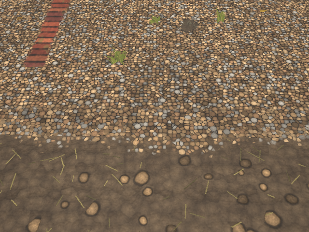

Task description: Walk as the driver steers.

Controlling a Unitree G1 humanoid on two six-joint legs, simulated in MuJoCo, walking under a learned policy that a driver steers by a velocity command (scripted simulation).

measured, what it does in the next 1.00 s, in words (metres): walks ahead, turning left: left foot, then right foot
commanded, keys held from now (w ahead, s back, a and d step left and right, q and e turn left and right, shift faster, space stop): w+q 0.60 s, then w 0.16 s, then w+e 0.24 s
